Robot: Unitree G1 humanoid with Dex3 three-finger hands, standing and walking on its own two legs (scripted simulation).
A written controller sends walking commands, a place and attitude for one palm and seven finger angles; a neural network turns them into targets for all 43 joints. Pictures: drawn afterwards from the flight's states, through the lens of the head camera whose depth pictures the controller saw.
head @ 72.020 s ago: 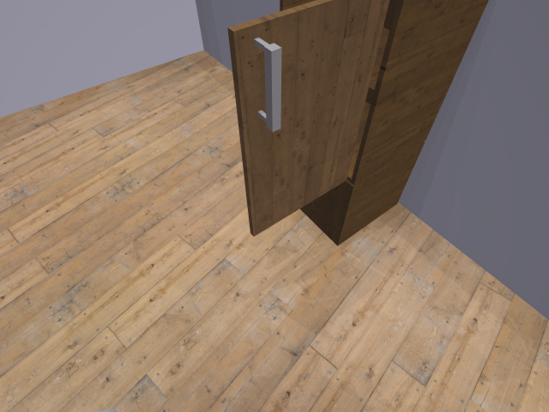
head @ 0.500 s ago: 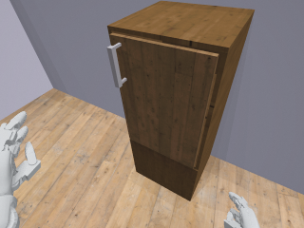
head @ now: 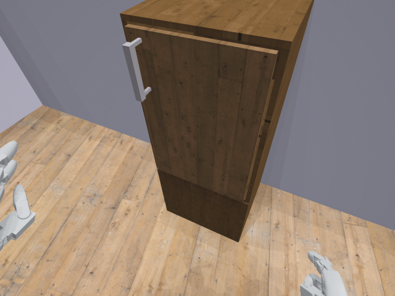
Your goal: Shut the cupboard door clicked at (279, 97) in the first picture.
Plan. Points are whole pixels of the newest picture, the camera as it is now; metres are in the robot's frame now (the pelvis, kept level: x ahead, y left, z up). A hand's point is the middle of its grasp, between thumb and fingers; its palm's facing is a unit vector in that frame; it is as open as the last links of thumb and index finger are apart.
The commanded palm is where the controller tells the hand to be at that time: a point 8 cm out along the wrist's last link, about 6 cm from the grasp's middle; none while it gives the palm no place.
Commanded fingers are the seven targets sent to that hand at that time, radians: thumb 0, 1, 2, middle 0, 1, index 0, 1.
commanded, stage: step back with the hand held close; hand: left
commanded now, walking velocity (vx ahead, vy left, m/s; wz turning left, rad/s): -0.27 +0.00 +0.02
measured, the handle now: (139, 70) +0.63 +0.21 +0.15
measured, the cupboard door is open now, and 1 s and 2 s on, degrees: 0 0 0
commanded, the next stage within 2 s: stop stepping back and stand still in 1.16 s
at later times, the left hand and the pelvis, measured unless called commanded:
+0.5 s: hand out of the picture +0.12 +0.27 +0.16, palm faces +0.51 -0.75 -0.42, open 7.4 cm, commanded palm +0.06 +0.30 +0.18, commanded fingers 0.00 0.90 0.90 -0.20 -0.30 -0.20 -0.30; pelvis -0.07 +0.00 -0.02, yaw +1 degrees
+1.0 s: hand out of the picture +0.07 +0.24 +0.17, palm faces +0.39 -0.80 -0.45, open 7.4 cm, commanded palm +0.00 +0.29 +0.18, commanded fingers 0.00 0.90 0.90 -0.20 -0.30 -0.20 -0.30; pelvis -0.13 -0.01 -0.01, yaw +2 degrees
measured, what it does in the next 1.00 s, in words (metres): walks backwards: right foot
